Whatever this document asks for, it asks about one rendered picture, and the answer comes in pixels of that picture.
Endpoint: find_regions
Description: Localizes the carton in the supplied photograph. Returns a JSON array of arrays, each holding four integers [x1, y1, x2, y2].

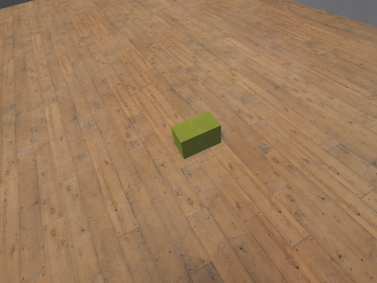
[[171, 111, 221, 159]]

